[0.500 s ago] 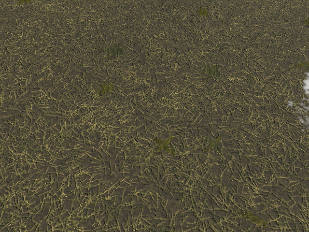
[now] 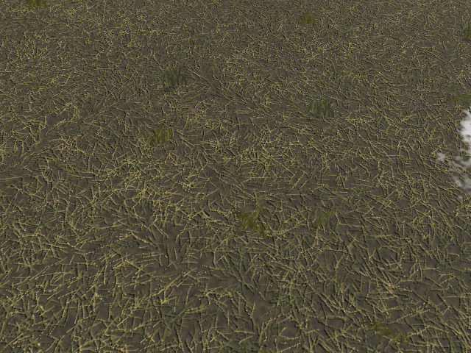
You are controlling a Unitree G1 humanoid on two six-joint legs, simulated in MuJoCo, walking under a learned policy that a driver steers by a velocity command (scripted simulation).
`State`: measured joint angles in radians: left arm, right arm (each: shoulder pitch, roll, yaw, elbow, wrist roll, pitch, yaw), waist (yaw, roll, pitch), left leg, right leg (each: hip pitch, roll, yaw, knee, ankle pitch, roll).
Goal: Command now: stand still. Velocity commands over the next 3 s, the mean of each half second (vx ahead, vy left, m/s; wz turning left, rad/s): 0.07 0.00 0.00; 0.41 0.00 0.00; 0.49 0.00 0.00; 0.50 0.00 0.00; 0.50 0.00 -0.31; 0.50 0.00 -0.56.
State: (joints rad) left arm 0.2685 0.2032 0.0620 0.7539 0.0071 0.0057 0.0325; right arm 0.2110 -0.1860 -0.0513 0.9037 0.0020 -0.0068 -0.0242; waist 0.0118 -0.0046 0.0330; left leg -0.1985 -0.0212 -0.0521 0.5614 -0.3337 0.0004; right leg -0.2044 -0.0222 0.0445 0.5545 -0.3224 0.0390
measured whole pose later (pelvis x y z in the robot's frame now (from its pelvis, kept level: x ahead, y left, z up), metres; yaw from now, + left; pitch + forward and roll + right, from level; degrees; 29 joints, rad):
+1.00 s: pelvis +0.22 -0.03 -0.01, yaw -1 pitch +2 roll +1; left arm 0.54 0.21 0.04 1.04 -0.01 -0.08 0.02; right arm -0.10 -0.22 -0.02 0.83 0.03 -0.10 0.04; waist 0.09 0.01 0.03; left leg -0.56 0.00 0.05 0.50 -0.01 0.08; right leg 0.19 0.01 0.00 0.18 -0.41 -0.03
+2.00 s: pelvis +0.76 -0.09 +0.01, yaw +0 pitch +1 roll -2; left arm 0.38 0.25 0.04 0.98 -0.01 -0.08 0.00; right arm 0.05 -0.25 -0.04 0.87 0.01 -0.07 0.02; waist 0.07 0.04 0.01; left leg -0.64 0.10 -0.02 0.59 0.08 0.01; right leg 0.04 0.07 -0.06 0.17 -0.24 -0.06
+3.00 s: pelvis +1.28 -0.17 +0.02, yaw -29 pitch +2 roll +1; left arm 0.33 0.26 0.08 0.77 -0.02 -0.06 0.00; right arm 0.03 -0.29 -0.07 0.77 -0.01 -0.09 0.00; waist 0.06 0.04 0.03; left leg -0.65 0.09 -0.10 0.71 -0.04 -0.06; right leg -0.15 0.11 0.11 0.33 -0.20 -0.09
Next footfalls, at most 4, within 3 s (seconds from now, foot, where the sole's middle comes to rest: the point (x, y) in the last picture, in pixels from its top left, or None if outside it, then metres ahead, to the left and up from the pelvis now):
1.02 left None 0.42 0.07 -0.77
1.56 right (304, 292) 0.70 -0.17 -0.77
2.12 left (231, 210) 1.02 0.05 -0.77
2.68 right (307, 161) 1.26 -0.24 -0.77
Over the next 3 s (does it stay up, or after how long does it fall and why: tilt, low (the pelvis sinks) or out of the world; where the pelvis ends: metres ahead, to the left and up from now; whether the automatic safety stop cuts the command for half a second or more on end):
stays up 1.28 -0.17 0.02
